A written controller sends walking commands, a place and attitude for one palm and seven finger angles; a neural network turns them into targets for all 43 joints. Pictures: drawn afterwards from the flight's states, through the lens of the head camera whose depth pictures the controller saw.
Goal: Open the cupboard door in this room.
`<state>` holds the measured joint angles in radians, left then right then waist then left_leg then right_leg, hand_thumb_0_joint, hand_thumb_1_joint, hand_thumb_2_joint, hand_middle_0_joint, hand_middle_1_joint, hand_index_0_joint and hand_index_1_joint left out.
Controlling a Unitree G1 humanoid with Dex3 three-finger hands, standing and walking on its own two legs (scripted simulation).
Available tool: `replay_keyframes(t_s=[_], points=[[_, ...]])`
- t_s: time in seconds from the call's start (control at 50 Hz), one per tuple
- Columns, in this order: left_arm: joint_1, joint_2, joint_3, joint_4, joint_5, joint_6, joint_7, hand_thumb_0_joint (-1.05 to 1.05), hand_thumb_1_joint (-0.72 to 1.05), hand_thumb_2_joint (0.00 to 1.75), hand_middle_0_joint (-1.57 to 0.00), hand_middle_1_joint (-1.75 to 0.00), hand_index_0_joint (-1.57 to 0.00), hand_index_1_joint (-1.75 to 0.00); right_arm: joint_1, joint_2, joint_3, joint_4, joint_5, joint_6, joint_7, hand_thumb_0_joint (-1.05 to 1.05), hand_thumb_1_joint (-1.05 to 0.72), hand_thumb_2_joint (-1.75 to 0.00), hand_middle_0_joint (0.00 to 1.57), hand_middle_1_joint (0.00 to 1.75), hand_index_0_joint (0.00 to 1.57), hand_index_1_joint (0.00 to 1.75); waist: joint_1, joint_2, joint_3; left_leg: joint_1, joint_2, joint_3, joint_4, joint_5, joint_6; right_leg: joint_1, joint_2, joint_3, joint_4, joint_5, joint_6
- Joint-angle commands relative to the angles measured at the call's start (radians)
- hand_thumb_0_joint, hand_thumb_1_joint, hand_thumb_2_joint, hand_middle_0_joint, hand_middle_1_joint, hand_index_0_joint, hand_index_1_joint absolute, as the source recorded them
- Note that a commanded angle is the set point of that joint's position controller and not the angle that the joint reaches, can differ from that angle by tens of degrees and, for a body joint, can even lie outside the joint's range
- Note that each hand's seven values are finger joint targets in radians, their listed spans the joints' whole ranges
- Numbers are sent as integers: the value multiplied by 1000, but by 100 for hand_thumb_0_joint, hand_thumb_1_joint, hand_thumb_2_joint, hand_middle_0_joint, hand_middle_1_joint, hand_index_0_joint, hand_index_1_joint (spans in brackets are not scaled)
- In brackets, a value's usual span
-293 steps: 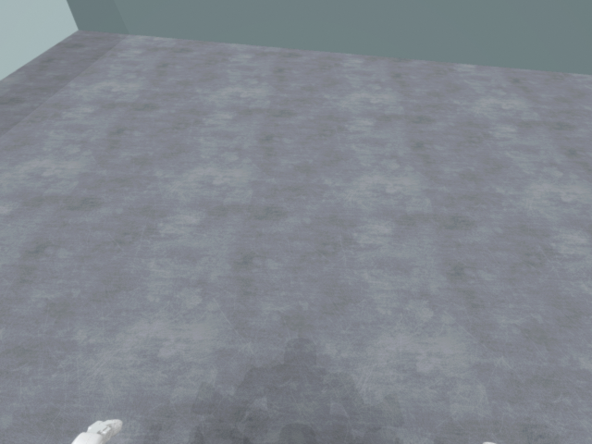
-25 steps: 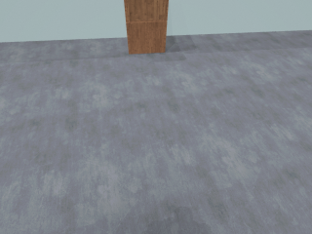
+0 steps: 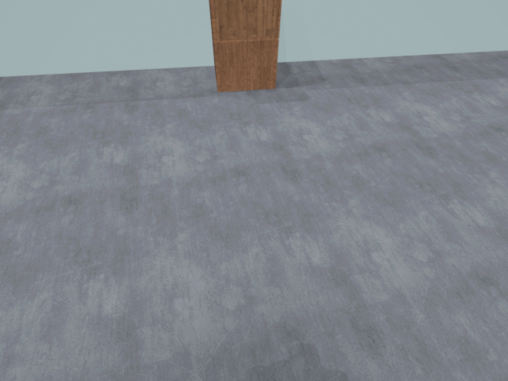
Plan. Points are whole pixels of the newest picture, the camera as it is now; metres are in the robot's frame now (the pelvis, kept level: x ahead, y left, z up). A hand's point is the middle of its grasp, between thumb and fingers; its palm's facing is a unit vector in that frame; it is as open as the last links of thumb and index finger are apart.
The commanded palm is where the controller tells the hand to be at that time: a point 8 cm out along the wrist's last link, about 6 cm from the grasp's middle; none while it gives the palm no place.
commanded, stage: stand and wait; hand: left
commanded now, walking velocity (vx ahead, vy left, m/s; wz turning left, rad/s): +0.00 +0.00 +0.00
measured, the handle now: out of the picture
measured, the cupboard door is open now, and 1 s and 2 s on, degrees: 0 0 0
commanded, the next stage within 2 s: turn or walk to find it in 0.06 s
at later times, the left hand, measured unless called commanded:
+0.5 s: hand out of the picture -0.02 +0.16 -0.18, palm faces +0.07 -0.98 -0.17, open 7.4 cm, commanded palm none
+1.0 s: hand out of the picture +0.06 +0.22 -0.17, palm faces +0.19 -0.95 -0.23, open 7.4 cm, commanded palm none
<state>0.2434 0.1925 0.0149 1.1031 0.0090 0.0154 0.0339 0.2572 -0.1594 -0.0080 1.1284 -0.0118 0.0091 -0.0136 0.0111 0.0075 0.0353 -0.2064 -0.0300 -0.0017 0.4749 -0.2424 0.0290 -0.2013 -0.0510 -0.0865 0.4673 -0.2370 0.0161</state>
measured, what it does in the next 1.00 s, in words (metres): lifts its right foot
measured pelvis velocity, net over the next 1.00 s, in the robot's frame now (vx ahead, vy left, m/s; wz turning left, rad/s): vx -0.01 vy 0.00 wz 0.20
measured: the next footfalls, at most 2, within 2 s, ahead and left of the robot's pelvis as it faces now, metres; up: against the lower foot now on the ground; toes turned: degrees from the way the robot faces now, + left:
right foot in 1.22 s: +0.05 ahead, -0.15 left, +0.00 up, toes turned +19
left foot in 1.68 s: -0.05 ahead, +0.07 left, +0.00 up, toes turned +32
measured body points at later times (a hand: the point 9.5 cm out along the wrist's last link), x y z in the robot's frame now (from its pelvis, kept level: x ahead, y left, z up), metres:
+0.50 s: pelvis -0.01 -0.01 +0.00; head +0.00 -0.01 +0.45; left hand -0.02 +0.21 -0.16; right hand +0.01 -0.23 -0.16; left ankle +0.01 +0.10 -0.74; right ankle +0.01 -0.13 -0.74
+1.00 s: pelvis -0.01 +0.00 +0.00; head +0.04 +0.02 +0.45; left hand +0.04 +0.27 -0.15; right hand +0.05 -0.23 -0.15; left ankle +0.01 +0.10 -0.74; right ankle -0.04 -0.15 -0.67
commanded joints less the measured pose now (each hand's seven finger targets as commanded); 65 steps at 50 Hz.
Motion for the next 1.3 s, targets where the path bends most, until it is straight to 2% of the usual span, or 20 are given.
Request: replay_keyframes(t_s=[0.0, 0.14, 0.32, 0.48, 0.62, 0.7, 0.74, 0.76, 0.78, 0.8, 0.82, 0.86, 0.92, 1.04, 1.14, 1.16, 1.18, 1.2, 1.22, 1.28], points=[[56, 77, 7, -18, 3, -17, -1, 0, 90, 90, -20, -30, -20, -30, 28, -114, -17, -38, 2, -20, -11, 0, -90, -90, 20, 30, 20, 30, 4, -11, 26, -85, 134, -131, -157, 29, 6, 37, -78, 80, -97, -8, -13], [58, 89, 23, -30, 5, -8, 3, 0, 90, 90, -20, -30, -20, -30, 32, -127, -28, -52, 1, -7, -7, 0, -90, -90, 20, 30, 20, 30, 5, 13, 64, -163, 135, -157, -154, -15, 13, 23, -80, 57, -61, -61, -8], [81, 63, 15, -17, 6, -21, 4, 0, 90, 90, -20, -30, -20, -30, 63, -95, -24, -50, 1, -16, -10, 0, -90, -90, 20, 30, 20, 30, -5, -14, 0, -92, 115, -127, -107, 52, 5, 15, -91, 81, -92, -37, -22], [89, 66, 13, -4, 4, -23, 4, 0, 90, 90, -20, -30, -20, -30, 59, -89, -18, -44, 1, -16, -12, 0, -90, -90, 20, 30, 20, 30, -3, -12, 54, -116, 105, -107, -98, 72, -4, 11, -100, 81, -116, -44, -23], [44, 122, 48, -63, 9, -4, 6, 0, 90, 90, -20, -30, -20, -30, 52, -105, -38, -94, -6, 10, -5, 0, -90, -90, 20, 30, 20, 30, -2, -102, 36, -198, 74, -55, 88, 6, -14, -18, -212, 113, -149, -179, -79], [-26, 149, 62, -113, 14, -3, 4, 0, 90, 90, -20, -30, -20, -30, 67, -100, -54, -112, -9, 18, 2, 0, -90, -90, 20, 30, 20, 30, -22, -115, -8, -141, 82, -2, 214, -54, -29, -79, -283, 94, -126, -131, -118], [-43, 140, 66, -131, 15, 3, 2, 0, 90, 90, -20, -30, -20, -30, 68, -109, -56, -127, -10, 13, 7, 0, -90, -90, 20, 30, 20, 30, -28, -32, -10, -132, 123, -61, 116, 36, -10, -104, -233, 14, -24, -114, -78], [-48, 123, 65, -141, 12, 8, -1, 0, 90, 90, -20, -30, -20, -30, 68, -134, -59, -135, -13, 12, 7, 0, -90, -90, 20, 30, 20, 30, -30, 65, 14, -158, 163, -177, 21, 44, 16, -140, -158, -36, 68, -177, -38], [-52, 97, 62, -152, 6, 11, -3, 0, 90, 90, -20, -30, -20, -30, 75, -181, -67, -147, -20, 7, 5, 0, -90, -90, 20, 30, 20, 30, -41, 216, 38, -197, 242, -398, -148, 18, 65, -158, -42, -76, 242, -199, 9], [-76, 88, 60, -169, 10, 14, -2, 0, 90, 90, -20, -30, -20, -30, 91, -214, -76, -148, -20, 1, -4, 0, -90, -90, 20, 30, 20, 30, -53, 294, 32, -162, 305, -550, -255, 49, 126, -207, 22, -31, 432, -296, 15], [-84, 97, 61, -180, 14, 14, -2, 0, 90, 90, -20, -30, -20, -30, 100, -225, -78, -147, -16, -5, -12, 0, -90, -90, 20, 30, 20, 30, -50, 279, 14, -104, 319, -579, -254, 98, 159, -267, 4, 44, 545, -326, 8], [-88, 96, 61, -182, 15, 5, -6, 0, 90, 90, -20, -30, -20, -30, 88, -211, -78, -151, -14, -10, -20, 0, -90, -90, 20, 30, 20, 30, -42, 186, -61, 0, 293, -525, -183, 232, 175, -325, -1, 97, 614, -284, 12], [-104, 85, 52, -193, 8, -4, -12, 0, 90, 90, -20, -30, -20, -30, 77, -218, -80, -166, -15, -12, -23, 0, -90, -90, 20, 30, 20, 30, -40, 85, -139, 119, 241, -433, -121, 398, 165, -334, 16, 100, 563, -243, 32], [-161, 85, 45, -240, -1, 1, -7, 0, 90, 90, -20, -30, -20, -30, 103, -237, -92, -178, -18, 4, -14, 0, -90, -90, 20, 30, 20, 30, -68, 133, -135, 153, 217, -460, -119, 461, 156, -265, 47, 110, 376, -257, 47], [-42, 118, 54, -227, -7, 1, -3, 0, 90, 90, -20, -30, -20, -30, 14, -246, -101, -223, -15, 17, 1, 0, -90, -90, 20, 30, 20, 30, -8, 154, -124, -52, 139, -433, -90, 274, 86, 20, 66, 88, 25, -68, 33], [-10, 143, 61, -218, -5, -3, -1, 0, 90, 90, -20, -30, -20, -30, 0, -232, -101, -230, -10, 20, 5, 0, -90, -90, 20, 30, 20, 30, 9, 108, -116, -162, 99, -386, -65, 146, 43, 143, 41, 88, -90, 10, 27], [14, 212, 76, -217, 8, -10, 4, 0, 90, 90, -20, -30, -20, -30, 2, -188, -97, -238, -2, 23, 11, 0, -90, -90, 20, 30, 20, 30, 21, -55, -109, -338, 22, -276, 79, -53, -12, 264, -125, 238, -173, -78, -17], [-1, 286, 89, -240, 21, -13, 7, 0, 90, 90, -20, -30, -20, -30, -14, -145, -89, -271, -5, 20, 10, 0, -90, -90, 20, 30, 20, 30, 30, -310, -63, -475, -77, -102, 322, -260, -65, 222, -369, 517, -247, -115, -116], [-42, 279, 81, -264, 12, -6, 8, 0, 90, 90, -20, -30, -20, -30, -33, -199, -104, -274, -16, 26, 8, 0, -90, -90, 20, 30, 20, 30, 20, -228, -34, -409, -35, -117, 495, -300, -62, 40, -433, 493, -253, -63, -167], [-149, 183, 60, -279, 8, -17, 0, 0, 90, 90, -20, -30, -20, -30, -5, -186, -104, -217, -17, 49, 23, 0, -90, -90, 20, 30, 20, 30, -47, -160, 68, -365, 13, -88, 707, -151, -66, -87, -251, 258, -217, 38, -124]])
